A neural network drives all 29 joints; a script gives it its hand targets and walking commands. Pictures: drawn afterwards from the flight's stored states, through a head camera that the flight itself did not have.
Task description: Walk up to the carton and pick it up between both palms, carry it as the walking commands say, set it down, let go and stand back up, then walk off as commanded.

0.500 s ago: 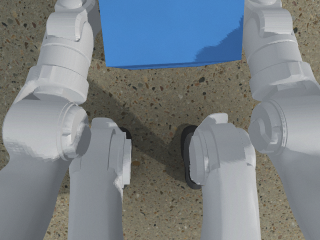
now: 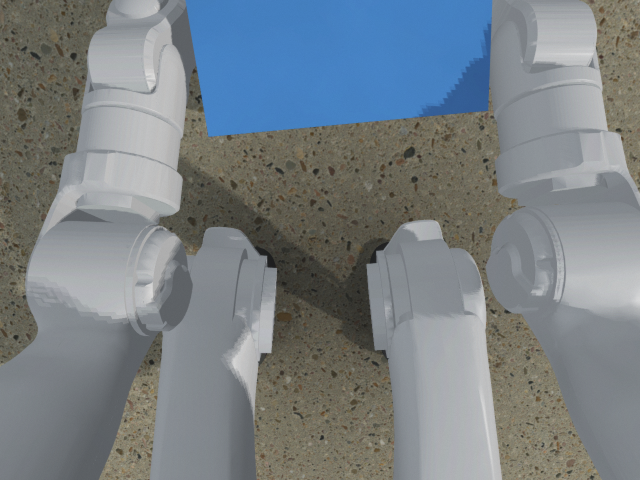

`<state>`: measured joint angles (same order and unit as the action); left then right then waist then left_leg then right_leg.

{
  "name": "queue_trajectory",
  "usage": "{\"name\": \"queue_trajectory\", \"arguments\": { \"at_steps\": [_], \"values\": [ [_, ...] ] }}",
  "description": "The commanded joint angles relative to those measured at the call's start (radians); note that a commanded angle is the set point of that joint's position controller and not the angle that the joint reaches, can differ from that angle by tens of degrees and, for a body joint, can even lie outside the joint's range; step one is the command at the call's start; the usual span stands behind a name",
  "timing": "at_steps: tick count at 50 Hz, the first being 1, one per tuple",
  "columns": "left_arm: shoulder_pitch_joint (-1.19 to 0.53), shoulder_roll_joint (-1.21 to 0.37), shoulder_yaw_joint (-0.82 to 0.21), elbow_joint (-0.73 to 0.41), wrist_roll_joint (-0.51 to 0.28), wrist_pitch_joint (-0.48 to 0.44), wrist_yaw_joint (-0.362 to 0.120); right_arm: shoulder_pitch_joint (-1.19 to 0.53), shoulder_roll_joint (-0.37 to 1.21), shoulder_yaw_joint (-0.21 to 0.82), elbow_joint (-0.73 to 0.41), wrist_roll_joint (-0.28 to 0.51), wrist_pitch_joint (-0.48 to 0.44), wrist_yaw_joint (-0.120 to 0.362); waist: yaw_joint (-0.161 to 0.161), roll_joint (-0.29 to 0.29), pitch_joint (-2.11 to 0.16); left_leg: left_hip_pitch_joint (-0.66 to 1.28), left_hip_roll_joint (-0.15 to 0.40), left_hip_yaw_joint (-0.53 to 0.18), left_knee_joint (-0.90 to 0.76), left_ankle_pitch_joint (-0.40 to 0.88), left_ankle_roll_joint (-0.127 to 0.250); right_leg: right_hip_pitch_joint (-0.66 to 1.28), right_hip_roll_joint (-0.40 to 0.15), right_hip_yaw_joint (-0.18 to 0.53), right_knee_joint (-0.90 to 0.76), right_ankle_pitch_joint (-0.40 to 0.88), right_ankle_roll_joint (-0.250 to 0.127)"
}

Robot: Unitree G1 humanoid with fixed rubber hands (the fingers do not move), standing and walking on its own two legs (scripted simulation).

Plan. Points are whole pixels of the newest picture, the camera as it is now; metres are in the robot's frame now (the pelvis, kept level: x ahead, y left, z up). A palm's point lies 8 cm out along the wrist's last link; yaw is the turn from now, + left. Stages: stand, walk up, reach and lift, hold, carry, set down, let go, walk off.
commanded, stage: reach and lift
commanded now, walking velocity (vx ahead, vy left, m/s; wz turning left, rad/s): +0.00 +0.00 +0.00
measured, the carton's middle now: out of the picture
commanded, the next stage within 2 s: none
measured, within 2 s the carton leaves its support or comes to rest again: neither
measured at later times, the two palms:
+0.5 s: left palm out of the picture +0.56 +0.11 -0.08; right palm out of the picture +0.56 -0.17 -0.09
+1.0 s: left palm out of the picture +0.54 +0.11 -0.01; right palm out of the picture +0.53 -0.17 -0.02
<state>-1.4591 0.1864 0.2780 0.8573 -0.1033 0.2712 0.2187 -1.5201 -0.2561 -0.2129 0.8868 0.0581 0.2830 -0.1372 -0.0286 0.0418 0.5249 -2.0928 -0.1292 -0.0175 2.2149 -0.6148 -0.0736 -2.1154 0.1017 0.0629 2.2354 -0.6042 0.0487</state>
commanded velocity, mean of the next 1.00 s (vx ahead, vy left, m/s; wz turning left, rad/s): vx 0.00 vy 0.00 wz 0.00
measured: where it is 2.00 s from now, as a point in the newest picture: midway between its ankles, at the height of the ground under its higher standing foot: (323, 325)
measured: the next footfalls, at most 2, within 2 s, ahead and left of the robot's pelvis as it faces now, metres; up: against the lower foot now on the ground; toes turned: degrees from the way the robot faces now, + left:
none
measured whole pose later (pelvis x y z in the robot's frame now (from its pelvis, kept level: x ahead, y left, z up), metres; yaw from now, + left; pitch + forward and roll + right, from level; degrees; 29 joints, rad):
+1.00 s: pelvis -0.02 -0.01 +0.09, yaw -1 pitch +25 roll +4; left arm -1.43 0.11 0.45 0.64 0.09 0.44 0.13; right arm -1.46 -0.14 -0.36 0.67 -0.09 0.42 -0.13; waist -0.02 0.00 0.52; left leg -1.81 -0.13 -0.04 1.89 -0.53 -0.09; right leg -1.86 0.14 0.10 1.93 -0.51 0.04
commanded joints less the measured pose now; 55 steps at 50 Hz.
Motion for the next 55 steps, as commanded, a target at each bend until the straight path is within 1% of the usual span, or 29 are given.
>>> {"name": "queue_trajectory", "arguments": {
  "at_steps": [1, 5, 6, 7, 8, 9, 10, 11, 13, 16, 19, 20, 21, 25, 26, 29, 31, 33, 34, 35, 38, 39, 40, 43, 45, 48, 50, 53, 55],
  "values": [
    [-0.875, -1.009, -0.427, -0.293, -0.082, -0.022, -0.285, -0.611, 1.046, 0.389, -0.157, 0.063, 0.015, 0.299, -0.018, -0.091, -1.911, 0.636, -0.047, 0.113, -0.213, 0.348, 0.055, 0.770, 0.026, -0.132, -0.237, 0.404, -0.027],
    [-0.926, -1.002, -0.457, -0.319, -0.068, -0.003, -0.279, -0.614, 1.061, 0.364, -0.151, 0.060, 0.035, 0.315, 0.001, -0.026, -1.965, 0.713, -0.046, 0.116, -0.240, 0.347, 0.045, 0.735, 0.029, -0.139, -0.248, 0.382, -0.033],
    [-0.928, -1.011, -0.452, -0.347, -0.070, 0.002, -0.278, -0.642, 1.066, 0.375, -0.196, 0.062, 0.035, 0.313, -0.008, -0.027, -2.023, 0.752, -0.048, 0.109, -0.243, 0.375, 0.048, 0.758, 0.029, -0.142, -0.255, 0.400, -0.031],
    [-0.933, -1.002, -0.458, -0.348, -0.066, 0.008, -0.276, -0.628, 1.077, 0.370, -0.173, 0.060, 0.046, 0.315, 0.004, -0.029, -2.034, 0.749, -0.049, 0.118, -0.254, 0.360, 0.044, 0.772, 0.029, -0.144, -0.269, 0.393, -0.031],
    [-0.945, -1.018, -0.462, -0.369, -0.077, 0.013, -0.275, -0.649, 1.076, 0.384, -0.207, 0.061, 0.049, 0.315, -0.007, -0.042, -2.072, 0.773, -0.049, 0.111, -0.251, 0.385, 0.045, 0.781, 0.029, -0.146, -0.263, 0.411, -0.031],
    [-0.943, -1.026, -0.474, -0.377, -0.077, 0.019, -0.272, -0.661, 1.092, 0.398, -0.233, 0.079, 0.051, 0.314, 0.015, -0.014, -2.125, 0.802, -0.048, 0.117, -0.256, 0.398, 0.044, 0.804, 0.034, -0.142, -0.269, 0.424, -0.033],
    [-0.948, -1.037, -0.485, -0.399, -0.078, 0.023, -0.270, -0.670, 1.085, 0.407, -0.244, 0.079, 0.056, 0.313, 0.011, -0.005, -2.151, 0.821, -0.048, 0.110, -0.263, 0.413, 0.041, 0.806, 0.033, -0.143, -0.271, 0.431, -0.033],
    [-0.909, -1.041, -0.468, -0.358, -0.065, 0.035, -0.272, -0.675, 1.080, 0.408, -0.260, 0.077, 0.059, 0.313, 0.025, -0.009, -2.129, 0.812, -0.051, 0.114, -0.268, 0.423, 0.042, 0.801, 0.034, -0.142, -0.284, 0.436, -0.030],
    [-0.872, -1.066, -0.470, -0.341, -0.059, 0.044, -0.273, -0.667, 1.092, 0.413, -0.260, 0.064, 0.067, 0.313, 0.008, -0.031, -2.113, 0.789, -0.048, 0.107, -0.281, 0.408, 0.043, 0.816, 0.034, -0.142, -0.296, 0.426, -0.026],
    [-0.806, -1.080, -0.443, -0.293, -0.030, 0.055, -0.288, -0.598, 1.098, 0.396, -0.216, 0.032, 0.080, 0.320, 0.016, -0.040, -2.048, 0.733, -0.054, 0.115, -0.298, 0.394, 0.044, 0.812, 0.040, -0.138, -0.319, 0.431, -0.030],
    [-0.776, -1.096, -0.432, -0.322, -0.023, 0.056, -0.306, -0.512, 1.113, 0.392, -0.197, -0.006, 0.092, 0.320, -0.014, -0.067, -2.069, 0.707, -0.058, 0.120, -0.299, 0.417, 0.044, 0.869, 0.043, -0.130, -0.335, 0.473, -0.029],
    [-0.781, -1.087, -0.448, -0.339, -0.032, 0.052, -0.309, -0.535, 1.121, 0.401, -0.233, -0.009, 0.090, 0.315, -0.021, -0.090, -2.105, 0.705, -0.059, 0.117, -0.296, 0.430, 0.046, 0.904, 0.043, -0.129, -0.333, 0.503, -0.026],
    [-0.754, -1.107, -0.450, -0.342, -0.029, 0.058, -0.314, -0.524, 1.119, 0.411, -0.254, -0.002, 0.089, 0.315, -0.016, -0.074, -2.136, 0.724, -0.061, 0.114, -0.305, 0.455, 0.046, 0.929, 0.045, -0.131, -0.332, 0.536, -0.028],
    [-0.795, -1.063, -0.500, -0.443, -0.058, 0.057, -0.314, -0.582, 1.117, 0.488, -0.387, 0.041, 0.089, 0.291, 0.007, -0.100, -2.303, 0.744, -0.065, 0.123, -0.302, 0.513, 0.047, 1.080, 0.050, -0.099, -0.340, 0.648, -0.020],
    [-0.795, -1.050, -0.508, -0.437, -0.062, 0.068, -0.312, -0.601, 1.111, 0.493, -0.402, 0.054, 0.093, 0.285, 0.008, -0.088, -2.317, 0.765, -0.066, 0.122, -0.307, 0.512, 0.048, 1.088, 0.051, -0.101, -0.345, 0.636, -0.017],
    [-0.778, -1.033, -0.523, -0.440, -0.059, 0.082, -0.306, -0.627, 1.100, 0.536, -0.448, 0.075, 0.105, 0.270, 0.035, -0.110, -2.349, 0.769, -0.066, 0.122, -0.335, 0.491, 0.052, 1.127, 0.053, -0.093, -0.371, 0.615, -0.009],
    [-0.790, -1.021, -0.542, -0.487, -0.065, 0.083, -0.297, -0.609, 1.128, 0.561, -0.441, 0.091, 0.117, 0.264, 0.063, -0.114, -2.383, 0.784, -0.067, 0.124, -0.357, 0.500, 0.049, 1.176, 0.057, -0.087, -0.388, 0.636, -0.008],
    [-0.812, -1.006, -0.518, -0.462, -0.054, 0.090, -0.296, -0.599, 1.127, 0.539, -0.391, 0.074, 0.130, 0.260, 0.057, -0.133, -2.318, 0.759, -0.062, 0.124, -0.377, 0.437, 0.053, 1.140, 0.056, -0.086, -0.412, 0.567, -0.005],
    [-0.801, -1.012, -0.498, -0.422, -0.041, 0.093, -0.300, -0.577, 1.151, 0.525, -0.333, 0.066, 0.135, 0.263, 0.068, -0.133, -2.246, 0.721, -0.060, 0.131, -0.386, 0.397, 0.054, 1.111, 0.053, -0.083, -0.429, 0.520, -0.004],
    [-0.805, -1.015, -0.488, -0.417, -0.039, 0.092, -0.307, -0.577, 1.145, 0.508, -0.320, 0.061, 0.133, 0.266, 0.079, -0.111, -2.213, 0.703, -0.059, 0.138, -0.397, 0.365, 0.056, 1.105, 0.050, -0.077, -0.435, 0.495, -0.009],
    [-0.796, -1.026, -0.443, -0.368, -0.001, 0.103, -0.317, -0.564, 1.158, 0.471, -0.254, 0.036, 0.139, 0.280, 0.096, -0.108, -2.160, 0.727, -0.054, 0.139, -0.432, 0.319, 0.057, 1.060, 0.047, -0.085, -0.463, 0.421, -0.010],
    [-0.820, -1.032, -0.454, -0.403, -0.005, 0.099, -0.322, -0.535, 1.181, 0.455, -0.238, 0.026, 0.141, 0.286, 0.091, -0.103, -2.186, 0.736, -0.055, 0.140, -0.442, 0.326, 0.053, 1.079, 0.052, -0.083, -0.476, 0.435, -0.017],
    [-0.810, -1.044, -0.438, -0.369, 0.007, 0.105, -0.325, -0.551, 1.181, 0.439, -0.235, 0.019, 0.140, 0.289, 0.080, -0.094, -2.175, 0.751, -0.054, 0.133, -0.452, 0.314, 0.056, 1.047, 0.050, -0.095, -0.475, 0.409, -0.013],
    [-0.773, -1.073, -0.405, -0.310, 0.029, 0.118, -0.347, -0.540, 1.173, 0.414, -0.212, 0.010, 0.139, 0.299, 0.084, -0.070, -2.141, 0.746, -0.054, 0.141, -0.476, 0.288, 0.053, 1.042, 0.046, -0.093, -0.504, 0.376, -0.017],
    [-0.791, -1.103, -0.414, -0.337, 0.020, 0.118, -0.356, -0.554, 1.188, 0.417, -0.252, 0.002, 0.136, 0.303, 0.062, -0.097, -2.204, 0.775, -0.056, 0.130, -0.494, 0.322, 0.052, 1.082, 0.048, -0.100, -0.520, 0.415, -0.020],
    [-0.820, -1.125, -0.443, -0.386, -0.010, 0.121, -0.358, -0.622, 1.183, 0.446, -0.329, 0.025, 0.133, 0.297, 0.047, -0.073, -2.332, 0.831, -0.061, 0.122, -0.497, 0.347, 0.051, 1.132, 0.050, -0.097, -0.524, 0.433, -0.022],
    [-0.811, -1.122, -0.464, -0.378, -0.018, 0.129, -0.361, -0.634, 1.181, 0.471, -0.370, 0.026, 0.137, 0.292, 0.035, -0.103, -2.362, 0.849, -0.064, 0.120, -0.506, 0.371, 0.051, 1.158, 0.050, -0.104, -0.539, 0.456, -0.015],
    [-0.820, -1.132, -0.499, -0.407, -0.035, 0.137, -0.353, -0.620, 1.156, 0.480, -0.384, 0.032, 0.144, 0.288, 0.011, -0.079, -2.385, 0.879, -0.063, 0.110, -0.530, 0.356, 0.042, 1.168, 0.054, -0.109, -0.549, 0.448, -0.019],
    [-0.807, -1.146, -0.493, -0.367, -0.035, 0.148, -0.352, -0.614, 1.153, 0.469, -0.364, 0.022, 0.150, 0.291, 0.000, -0.085, -2.369, 0.888, -0.063, 0.104, -0.546, 0.321, 0.041, 1.152, 0.052, -0.116, -0.568, 0.406, -0.021]
  ]
}}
